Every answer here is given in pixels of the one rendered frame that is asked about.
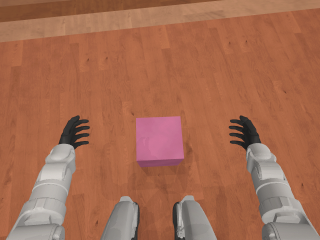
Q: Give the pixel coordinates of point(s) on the robot right upper arm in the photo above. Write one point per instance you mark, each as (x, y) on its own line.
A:
(288, 231)

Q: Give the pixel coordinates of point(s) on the left robot thigh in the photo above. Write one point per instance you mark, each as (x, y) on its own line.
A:
(123, 219)

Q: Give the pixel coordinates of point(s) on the robot left upper arm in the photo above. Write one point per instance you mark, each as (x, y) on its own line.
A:
(50, 231)

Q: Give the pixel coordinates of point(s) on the left robot shin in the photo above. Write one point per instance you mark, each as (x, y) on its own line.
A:
(127, 198)

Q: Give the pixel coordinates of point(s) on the robot right forearm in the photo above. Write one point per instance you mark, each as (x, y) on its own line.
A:
(277, 202)

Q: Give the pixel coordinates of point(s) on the left robot hand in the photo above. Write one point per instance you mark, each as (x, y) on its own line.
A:
(68, 136)

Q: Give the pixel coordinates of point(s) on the right robot hand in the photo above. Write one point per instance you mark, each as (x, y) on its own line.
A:
(249, 136)

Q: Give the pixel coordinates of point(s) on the robot left forearm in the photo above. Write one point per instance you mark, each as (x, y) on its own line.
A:
(46, 204)

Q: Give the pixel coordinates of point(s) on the carton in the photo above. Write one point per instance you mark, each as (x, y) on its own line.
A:
(159, 141)

